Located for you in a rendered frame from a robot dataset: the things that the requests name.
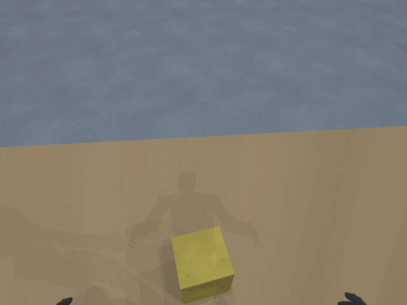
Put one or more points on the carton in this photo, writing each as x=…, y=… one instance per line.
x=203, y=265

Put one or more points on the robot right hand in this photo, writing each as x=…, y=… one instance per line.
x=354, y=300

